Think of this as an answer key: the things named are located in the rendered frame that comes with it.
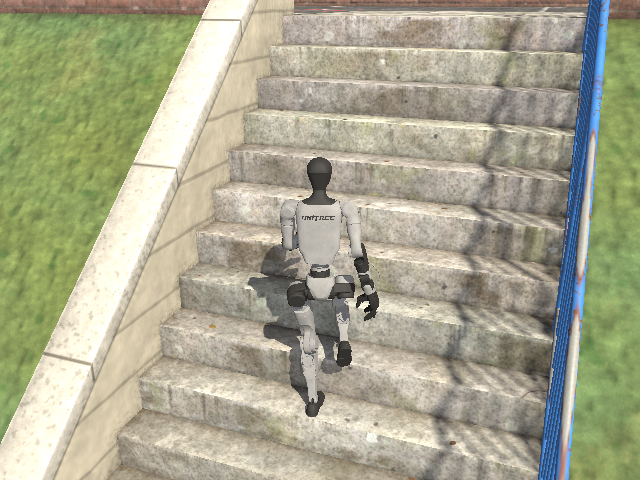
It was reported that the right robot upper arm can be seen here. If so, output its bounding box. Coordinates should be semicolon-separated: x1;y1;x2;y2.
340;201;363;258

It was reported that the robot left thigh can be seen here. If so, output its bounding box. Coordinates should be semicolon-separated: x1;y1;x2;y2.
287;281;319;353

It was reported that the left robot upper arm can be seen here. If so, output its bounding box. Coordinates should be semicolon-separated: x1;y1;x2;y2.
280;200;299;250

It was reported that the robot thigh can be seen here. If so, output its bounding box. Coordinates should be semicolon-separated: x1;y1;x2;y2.
287;281;319;353
332;275;355;311

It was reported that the right robot forearm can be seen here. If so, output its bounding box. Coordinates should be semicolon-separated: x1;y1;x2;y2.
354;243;376;295

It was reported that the robot right thigh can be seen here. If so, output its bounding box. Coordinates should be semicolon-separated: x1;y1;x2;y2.
332;275;355;311

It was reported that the robot right hand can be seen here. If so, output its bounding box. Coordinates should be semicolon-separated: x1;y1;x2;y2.
356;291;379;321

